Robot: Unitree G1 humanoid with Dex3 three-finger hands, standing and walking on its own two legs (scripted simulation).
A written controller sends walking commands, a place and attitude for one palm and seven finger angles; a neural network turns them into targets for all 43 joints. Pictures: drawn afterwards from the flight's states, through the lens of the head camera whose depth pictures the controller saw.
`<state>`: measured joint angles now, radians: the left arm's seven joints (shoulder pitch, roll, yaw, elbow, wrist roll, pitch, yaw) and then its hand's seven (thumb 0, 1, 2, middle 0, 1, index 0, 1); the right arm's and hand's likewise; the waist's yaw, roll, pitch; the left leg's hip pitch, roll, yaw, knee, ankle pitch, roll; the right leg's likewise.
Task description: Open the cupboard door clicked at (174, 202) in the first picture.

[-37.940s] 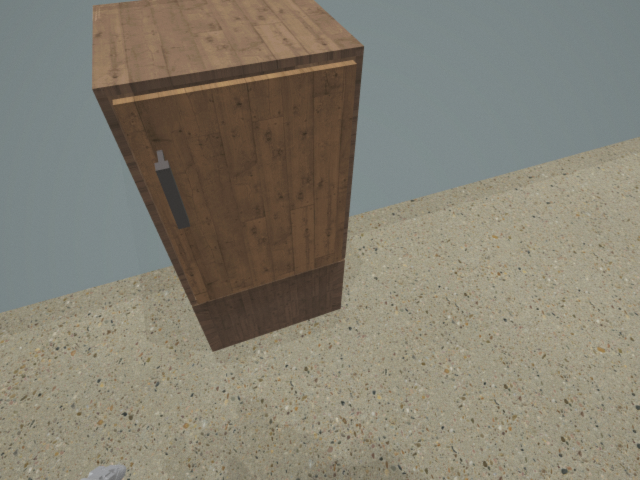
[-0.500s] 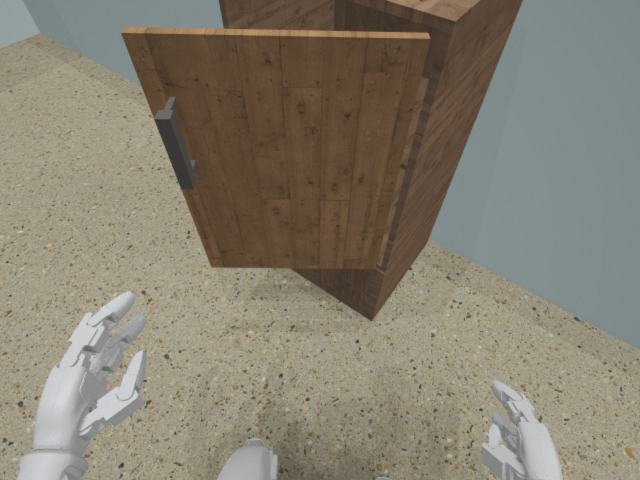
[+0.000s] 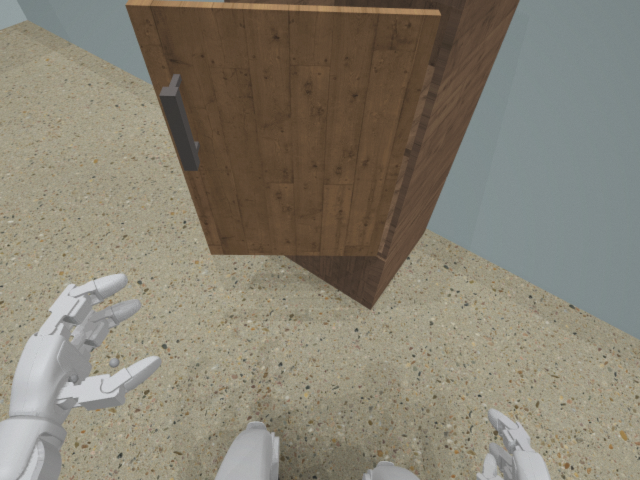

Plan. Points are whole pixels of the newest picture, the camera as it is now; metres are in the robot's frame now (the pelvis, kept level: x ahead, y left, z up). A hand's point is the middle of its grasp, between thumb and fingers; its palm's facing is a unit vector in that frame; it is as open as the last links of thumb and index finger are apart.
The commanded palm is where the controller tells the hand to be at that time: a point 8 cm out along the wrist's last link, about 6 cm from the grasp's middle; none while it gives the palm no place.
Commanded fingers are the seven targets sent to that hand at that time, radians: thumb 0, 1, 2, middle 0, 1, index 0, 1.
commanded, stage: raise the hand with hooked fingers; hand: left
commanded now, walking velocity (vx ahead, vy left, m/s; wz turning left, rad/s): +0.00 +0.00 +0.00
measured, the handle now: (184, 124) +0.62 +0.26 +0.06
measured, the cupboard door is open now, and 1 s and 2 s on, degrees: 36 36 36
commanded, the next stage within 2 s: move the hooked fingers beside the handle in 1.30 s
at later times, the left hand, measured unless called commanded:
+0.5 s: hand (82, 330) +0.26 +0.28 +0.07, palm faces +0.07 -1.00 -0.05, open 13.6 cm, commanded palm +0.24 +0.33 +0.07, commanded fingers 0.00 -0.50 0.30 -0.30 -1.20 -0.30 -1.20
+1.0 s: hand (89, 297) +0.29 +0.28 +0.08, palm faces +0.05 -1.00 -0.03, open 14.0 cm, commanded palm +0.27 +0.33 +0.09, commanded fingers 0.00 -0.50 0.30 -0.30 -1.20 -0.30 -1.20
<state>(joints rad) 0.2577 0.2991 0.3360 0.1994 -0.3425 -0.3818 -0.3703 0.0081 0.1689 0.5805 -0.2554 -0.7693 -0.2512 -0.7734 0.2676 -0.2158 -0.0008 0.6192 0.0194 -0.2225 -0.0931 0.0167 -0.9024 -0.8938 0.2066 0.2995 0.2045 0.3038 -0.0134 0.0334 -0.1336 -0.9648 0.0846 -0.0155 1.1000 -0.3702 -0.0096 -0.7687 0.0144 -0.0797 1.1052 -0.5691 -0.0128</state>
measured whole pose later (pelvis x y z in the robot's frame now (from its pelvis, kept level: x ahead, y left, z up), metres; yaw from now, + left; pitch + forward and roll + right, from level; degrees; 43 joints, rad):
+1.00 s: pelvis +0.01 +0.00 +0.02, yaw +0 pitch +11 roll -3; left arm -0.01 0.40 0.42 0.42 -0.35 -0.31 -0.47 -0.01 -0.50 0.30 -0.30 -1.20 -0.30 -1.20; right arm 0.29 -0.28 0.02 0.57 0.03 -0.17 -0.10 0.02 -0.90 -0.89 0.21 0.30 0.20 0.30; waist -0.01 0.03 -0.11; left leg -0.85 0.08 -0.01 1.00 -0.34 0.00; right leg -0.66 0.01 -0.07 0.99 -0.53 -0.01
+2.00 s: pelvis +0.01 +0.01 +0.01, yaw -1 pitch +16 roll -3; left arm -0.44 0.50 0.48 0.84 -0.26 -0.35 -0.47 -0.01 -0.50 0.30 -0.30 -1.20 -0.30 -1.20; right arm 0.33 -0.28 0.02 0.63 0.03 -0.08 -0.09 0.01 -0.90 -0.89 0.21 0.30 0.20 0.30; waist -0.05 0.02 -0.12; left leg -0.98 0.09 0.00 1.07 -0.37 0.00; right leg -0.78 0.02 -0.06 1.06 -0.55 0.00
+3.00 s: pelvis +0.01 +0.02 -0.03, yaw -5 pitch +26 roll -7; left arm -1.07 0.90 0.58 1.32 -0.05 -0.29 -0.47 -0.01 -0.50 0.30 -0.30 -1.20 -0.30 -1.20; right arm 0.35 -0.29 0.09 0.62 0.00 0.05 -0.08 0.01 -0.90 -0.89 0.21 0.30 0.20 0.30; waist -0.20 0.03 -0.09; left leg -1.30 0.12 -0.03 1.23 -0.41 0.02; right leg -1.07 0.06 -0.07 1.17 -0.56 0.02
